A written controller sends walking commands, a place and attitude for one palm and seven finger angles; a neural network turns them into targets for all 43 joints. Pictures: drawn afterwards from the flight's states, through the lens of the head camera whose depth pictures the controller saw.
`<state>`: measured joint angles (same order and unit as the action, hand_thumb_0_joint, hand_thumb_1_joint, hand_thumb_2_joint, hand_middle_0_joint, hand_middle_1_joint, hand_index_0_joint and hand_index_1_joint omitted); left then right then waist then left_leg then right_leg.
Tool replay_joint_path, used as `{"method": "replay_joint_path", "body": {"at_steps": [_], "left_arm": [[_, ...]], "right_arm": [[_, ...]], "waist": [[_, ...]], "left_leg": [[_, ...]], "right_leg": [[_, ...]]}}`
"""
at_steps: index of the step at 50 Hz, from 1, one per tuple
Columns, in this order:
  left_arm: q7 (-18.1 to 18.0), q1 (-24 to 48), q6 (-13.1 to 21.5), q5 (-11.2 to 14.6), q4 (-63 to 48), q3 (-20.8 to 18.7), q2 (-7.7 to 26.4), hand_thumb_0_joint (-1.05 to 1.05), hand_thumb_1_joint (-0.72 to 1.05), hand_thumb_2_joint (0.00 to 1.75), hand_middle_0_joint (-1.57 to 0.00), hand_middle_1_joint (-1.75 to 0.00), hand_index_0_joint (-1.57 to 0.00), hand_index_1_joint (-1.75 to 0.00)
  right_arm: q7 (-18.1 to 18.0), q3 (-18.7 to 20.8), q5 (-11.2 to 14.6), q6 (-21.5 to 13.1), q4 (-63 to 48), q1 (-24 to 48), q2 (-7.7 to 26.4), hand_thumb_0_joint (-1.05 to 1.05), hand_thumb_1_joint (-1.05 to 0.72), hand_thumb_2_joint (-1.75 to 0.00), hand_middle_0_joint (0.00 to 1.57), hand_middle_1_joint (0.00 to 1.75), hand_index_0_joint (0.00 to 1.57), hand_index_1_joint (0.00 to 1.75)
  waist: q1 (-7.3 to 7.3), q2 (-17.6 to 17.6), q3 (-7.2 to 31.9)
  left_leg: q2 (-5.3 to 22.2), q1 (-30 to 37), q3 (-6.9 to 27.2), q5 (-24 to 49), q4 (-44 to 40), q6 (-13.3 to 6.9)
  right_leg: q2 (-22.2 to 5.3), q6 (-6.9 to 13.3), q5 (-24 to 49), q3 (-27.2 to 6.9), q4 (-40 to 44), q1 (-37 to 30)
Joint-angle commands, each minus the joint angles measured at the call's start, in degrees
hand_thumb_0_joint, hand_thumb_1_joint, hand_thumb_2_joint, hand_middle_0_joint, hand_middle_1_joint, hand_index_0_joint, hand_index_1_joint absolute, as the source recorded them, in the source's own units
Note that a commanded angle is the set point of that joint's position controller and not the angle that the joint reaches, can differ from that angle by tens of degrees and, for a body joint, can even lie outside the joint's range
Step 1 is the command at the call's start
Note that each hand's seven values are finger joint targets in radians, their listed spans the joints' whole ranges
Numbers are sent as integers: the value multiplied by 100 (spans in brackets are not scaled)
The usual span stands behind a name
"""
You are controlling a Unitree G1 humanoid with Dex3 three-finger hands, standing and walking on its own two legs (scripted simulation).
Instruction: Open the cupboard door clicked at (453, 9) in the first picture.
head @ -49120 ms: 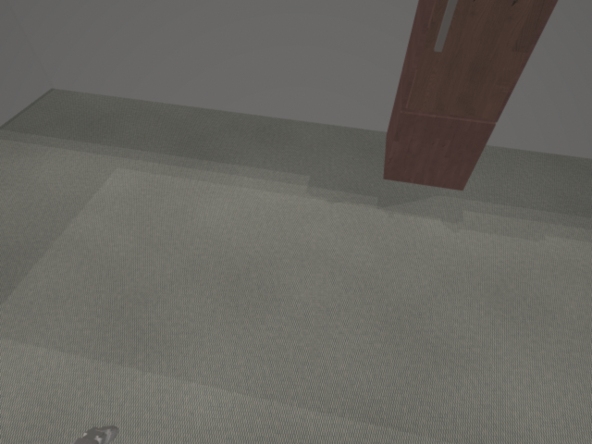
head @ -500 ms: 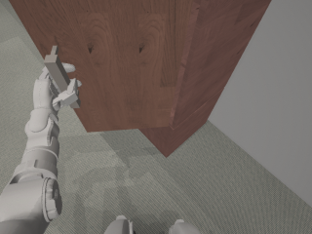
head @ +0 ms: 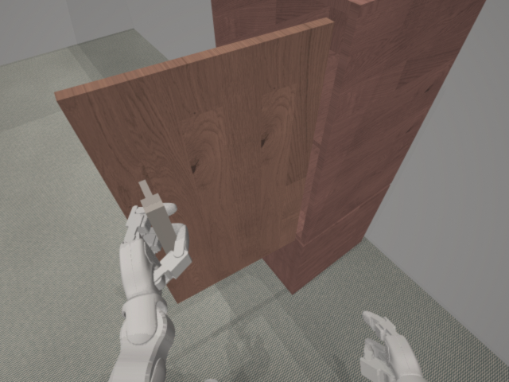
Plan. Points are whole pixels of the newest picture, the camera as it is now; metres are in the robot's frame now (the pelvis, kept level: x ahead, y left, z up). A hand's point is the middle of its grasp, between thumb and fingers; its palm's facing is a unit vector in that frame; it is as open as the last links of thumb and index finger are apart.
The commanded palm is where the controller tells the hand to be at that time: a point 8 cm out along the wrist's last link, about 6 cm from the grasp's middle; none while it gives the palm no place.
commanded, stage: pull the door open along its arc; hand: left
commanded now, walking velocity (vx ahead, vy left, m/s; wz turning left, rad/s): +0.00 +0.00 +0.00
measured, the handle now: (163, 227) +0.34 +0.17 +0.06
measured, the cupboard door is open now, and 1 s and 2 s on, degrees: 84 99 100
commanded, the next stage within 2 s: open thumb and fingers to let go in 0.40 s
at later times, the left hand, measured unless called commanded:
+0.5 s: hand (226, 290) +0.24 +0.05 +0.07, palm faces +0.38 -0.93 -0.02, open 6.4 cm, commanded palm +0.20 +0.10 +0.06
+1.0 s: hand (220, 286) +0.24 +0.06 +0.07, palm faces +0.38 -0.93 -0.01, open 12.0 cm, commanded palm +0.20 +0.10 +0.06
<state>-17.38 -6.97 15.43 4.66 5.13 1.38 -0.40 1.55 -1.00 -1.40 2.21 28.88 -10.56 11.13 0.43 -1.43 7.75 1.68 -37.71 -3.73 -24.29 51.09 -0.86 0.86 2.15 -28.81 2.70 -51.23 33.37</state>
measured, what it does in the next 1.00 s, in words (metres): stands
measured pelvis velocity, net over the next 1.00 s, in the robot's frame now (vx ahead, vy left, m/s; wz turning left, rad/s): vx -0.01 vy -0.03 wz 0.07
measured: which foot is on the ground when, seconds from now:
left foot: down 0.00-1.00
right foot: down 0.00-1.00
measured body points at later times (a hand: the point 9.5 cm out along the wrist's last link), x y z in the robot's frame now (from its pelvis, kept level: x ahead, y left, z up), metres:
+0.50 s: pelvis +0.00 -0.04 +0.00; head +0.02 -0.07 +0.45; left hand +0.21 +0.10 +0.07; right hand +0.17 -0.26 -0.10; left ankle +0.01 +0.11 -0.69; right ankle -0.04 -0.09 -0.69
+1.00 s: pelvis -0.01 -0.03 +0.00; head +0.00 -0.05 +0.45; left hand +0.22 +0.11 +0.07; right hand +0.19 -0.23 -0.09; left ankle +0.01 +0.11 -0.69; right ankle -0.04 -0.09 -0.69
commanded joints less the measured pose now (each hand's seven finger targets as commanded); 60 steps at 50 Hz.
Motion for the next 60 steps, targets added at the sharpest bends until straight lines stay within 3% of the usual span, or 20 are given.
{"method": "replay_joint_path", "body": {"at_steps": [1,4,6,8,15,18,21,24,25,27,32,35,37,45,47,51,54,60], "left_arm": [[-1212,-7,158,-515,-1555,-437,308,0,90,90,-40,-135,-40,-135],[-1339,-160,-36,-786,-1600,-81,148,0,90,90,-40,-135,-40,-135],[-1288,-110,-85,-796,-1647,89,47,0,90,90,-40,-135,-40,-135],[-1217,-220,-65,-830,-1779,294,-89,0,90,90,-40,-135,-40,-135],[-1004,-1095,76,-797,-2020,991,-614,0,90,90,-40,-135,-40,-135],[-1025,-1256,160,-962,-2236,1323,-806,0,90,90,-40,-135,-40,-135],[-1006,-1537,149,-912,-2370,1687,-1122,0,90,90,-40,-135,-40,-135],[-1147,-976,164,-923,-2115,1400,-883,0,90,90,-40,-135,-40,-135],[-1235,-379,182,-910,-2002,1146,-659,0,90,90,-40,-135,-40,-135],[-1257,-329,220,-924,-1887,1172,-739,0,76,84,-39,-134,-39,-134],[-1192,-248,163,-921,-1892,1273,-785,0,41,69,-36,-130,-36,-130],[-1144,-244,98,-870,-1727,1283,-802,0,20,60,-35,-127,-35,-127],[-1176,-14,107,-886,-1810,1276,-789,0,6,54,-34,-126,-34,-126],[-1199,-199,23,-880,-1740,1295,-856,0,-50,30,-30,-120,-30,-120],[-1230,-54,-16,-866,-1708,1321,-903,0,-50,30,-30,-120,-30,-120],[-1318,218,-77,-898,-1598,1320,-912,0,-50,30,-27,-100,-27,-100],[-1365,172,-120,-921,-1537,1271,-900,0,-50,30,-24,-85,-24,-85],[-1397,135,-237,-994,-1662,1576,-1206,0,-50,30,-19,-55,-19,-55]], "right_arm": [[-23,227,-135,-55,-729,118,506,0,-90,-90,20,30,20,30],[-79,221,-191,34,-739,113,499,0,-90,-90,20,30,20,30],[-135,208,-202,71,-774,207,480,0,-90,-90,20,30,20,30],[-160,195,-202,84,-793,246,450,0,-90,-90,20,30,20,30],[-118,177,-194,-124,-889,331,423,0,-90,-90,20,30,20,30],[-91,178,-199,-260,-911,334,405,0,-90,-90,20,30,20,30],[-45,169,-165,-437,-951,409,388,0,-90,-90,20,30,20,30],[-91,174,-186,-515,-820,376,428,0,-90,-90,20,30,20,30],[-124,184,-213,-513,-727,386,462,0,-90,-90,20,30,20,30],[-147,187,-223,-539,-724,425,430,0,-90,-90,20,30,20,30],[-151,201,-191,-509,-743,361,444,0,-90,-90,20,30,20,30],[-167,181,-180,-476,-765,413,449,0,-90,-90,20,30,20,30],[-164,179,-179,-449,-750,406,453,0,-90,-90,20,30,20,30],[-144,162,-164,-385,-824,452,435,0,-90,-90,20,30,20,30],[-138,145,-156,-370,-831,485,433,0,-90,-90,20,30,20,30],[-149,126,-173,-340,-822,561,441,0,-90,-90,20,30,20,30],[-151,142,-167,-311,-832,570,439,0,-90,-90,20,30,20,30],[-86,157,-158,-305,-881,561,442,0,-90,-90,20,30,20,30]], "waist": [[-266,200,1227],[-121,495,1148],[-76,537,1018],[-80,367,1000],[-53,822,868],[-24,766,916],[-27,706,899],[36,879,681],[97,870,632],[49,839,670],[42,761,904],[59,957,766],[53,771,832],[-7,779,915],[20,713,786],[23,638,716],[-60,622,779],[-54,401,948]], "left_leg": [[-200,980,320,2149,-389,10],[-205,974,353,2019,-367,0],[-219,957,344,1800,-405,7],[-225,1007,346,1784,-437,13],[-261,889,423,1641,-423,-4],[-293,855,449,1587,-332,-21],[-310,847,474,1477,-260,-31],[-314,674,514,1179,-173,-15],[-309,539,526,1051,-131,-8],[-326,512,533,959,-103,-7],[-320,580,519,1102,-139,-15],[-317,524,535,1052,-150,-23],[-313,612,536,1034,-182,-24],[-282,691,531,1130,-225,-22],[-284,705,527,1032,-240,-24],[-274,704,538,931,-230,-30],[-257,756,537,997,-278,-22],[-214,900,550,1239,-316,-25]], "right_leg": [[21,-96,3071,-76,575,-802],[-40,-140,3278,-182,730,-877],[-147,-213,3400,-279,860,-921],[-186,-219,3501,-313,886,-979],[-352,-356,4061,-427,982,-1192],[-388,-346,3998,-462,936,-1119],[-396,-338,3791,-457,991,-1043],[-409,-347,3143,-562,1123,-720],[-455,-366,2920,-640,1126,-577],[-488,-360,2560,-746,1211,-551],[-508,-369,2882,-747,1157,-736],[-524,-400,2880,-754,1217,-713],[-480,-352,2656,-673,1165,-643],[-369,-289,2628,-424,1014,-601],[-333,-261,2342,-356,1035,-463],[-287,-218,1895,-319,1049,-277],[-225,-161,1783,-244,1016,-316],[-111,-68,1864,-23,789,-263]]}}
